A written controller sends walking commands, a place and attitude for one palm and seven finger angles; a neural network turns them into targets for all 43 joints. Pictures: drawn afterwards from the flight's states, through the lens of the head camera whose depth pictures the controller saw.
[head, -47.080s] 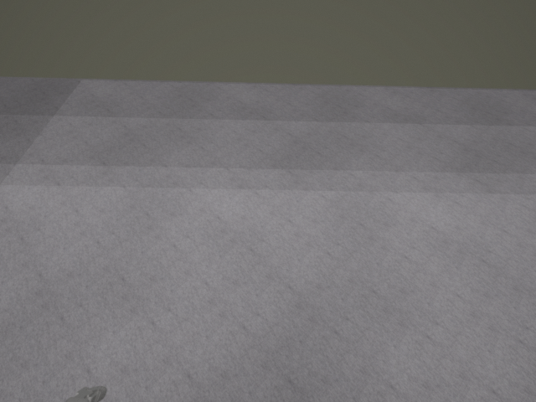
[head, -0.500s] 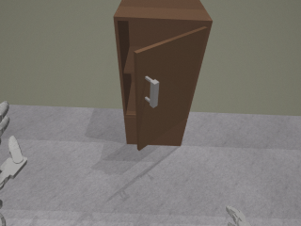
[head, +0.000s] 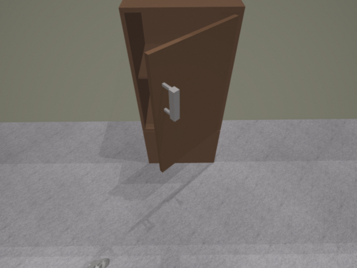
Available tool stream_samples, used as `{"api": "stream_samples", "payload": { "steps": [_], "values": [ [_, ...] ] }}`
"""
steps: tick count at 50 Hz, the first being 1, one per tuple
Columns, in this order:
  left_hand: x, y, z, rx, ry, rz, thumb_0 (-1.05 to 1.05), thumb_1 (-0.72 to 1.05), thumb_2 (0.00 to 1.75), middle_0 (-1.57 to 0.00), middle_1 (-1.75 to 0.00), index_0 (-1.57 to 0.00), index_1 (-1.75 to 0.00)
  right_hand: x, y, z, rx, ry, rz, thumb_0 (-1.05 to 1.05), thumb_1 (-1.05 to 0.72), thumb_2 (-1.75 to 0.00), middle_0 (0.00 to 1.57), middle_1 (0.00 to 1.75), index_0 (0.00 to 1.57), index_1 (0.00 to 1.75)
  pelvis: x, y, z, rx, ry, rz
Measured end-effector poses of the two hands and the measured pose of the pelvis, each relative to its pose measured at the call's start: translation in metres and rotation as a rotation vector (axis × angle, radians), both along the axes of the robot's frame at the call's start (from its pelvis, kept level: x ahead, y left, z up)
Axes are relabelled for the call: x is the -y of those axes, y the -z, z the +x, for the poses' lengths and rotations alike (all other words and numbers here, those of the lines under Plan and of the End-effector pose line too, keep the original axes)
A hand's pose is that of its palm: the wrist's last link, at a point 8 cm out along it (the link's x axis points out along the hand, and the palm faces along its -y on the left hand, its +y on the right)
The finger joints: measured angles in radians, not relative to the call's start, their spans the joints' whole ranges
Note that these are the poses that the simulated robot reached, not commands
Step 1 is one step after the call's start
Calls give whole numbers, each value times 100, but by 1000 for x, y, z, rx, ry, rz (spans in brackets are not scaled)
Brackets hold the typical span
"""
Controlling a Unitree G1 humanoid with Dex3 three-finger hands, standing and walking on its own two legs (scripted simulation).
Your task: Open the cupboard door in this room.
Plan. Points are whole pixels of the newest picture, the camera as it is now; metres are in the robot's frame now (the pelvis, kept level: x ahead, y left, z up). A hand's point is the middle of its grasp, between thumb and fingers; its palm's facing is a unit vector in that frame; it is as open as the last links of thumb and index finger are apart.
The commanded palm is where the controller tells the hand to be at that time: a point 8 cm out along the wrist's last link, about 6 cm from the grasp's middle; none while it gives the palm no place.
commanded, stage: let the arm hang, fingers relaxed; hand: left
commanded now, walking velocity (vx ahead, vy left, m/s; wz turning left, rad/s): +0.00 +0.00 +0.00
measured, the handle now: (170, 101) +0.60 +0.04 +0.02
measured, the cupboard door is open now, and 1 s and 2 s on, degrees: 42 42 42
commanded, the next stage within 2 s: look to check the result in 0.84 s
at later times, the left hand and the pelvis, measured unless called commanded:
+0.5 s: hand out of the picture -0.02 +0.18 -0.16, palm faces +0.02 -0.98 -0.22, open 7.3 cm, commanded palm none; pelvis -0.01 +0.00 +0.02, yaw -1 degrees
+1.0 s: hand out of the picture +0.00 +0.18 -0.16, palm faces +0.02 -0.98 -0.20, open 7.3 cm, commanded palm none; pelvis +0.00 +0.01 +0.02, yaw -1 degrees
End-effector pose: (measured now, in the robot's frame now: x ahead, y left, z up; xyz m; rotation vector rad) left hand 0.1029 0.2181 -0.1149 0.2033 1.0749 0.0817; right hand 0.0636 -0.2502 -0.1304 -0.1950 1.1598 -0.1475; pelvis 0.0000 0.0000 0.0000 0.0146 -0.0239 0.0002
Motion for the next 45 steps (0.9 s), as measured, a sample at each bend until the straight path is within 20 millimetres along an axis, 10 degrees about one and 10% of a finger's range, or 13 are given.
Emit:
{"api": "stream_samples", "payload": {
  "steps": [16, 45],
  "values": [
    [-27, 4, -133, -390, -141, 63, -1, 94, 90, -20, -30, -20, -30, -35, 9, -83, -293, 50, 79, 1, -91, -90, 20, 29, 20, 30, 0, -15, -6, 3, 4, -16],
    [-9, 13, -109, -324, -118, -7, 1, 92, 90, -20, -30, -20, -30, -53, 7, -90, -279, 83, 89, 0, -91, -90, 20, 29, 20, 30, -9, -16, -5, 5, 14, -10]
  ]
}}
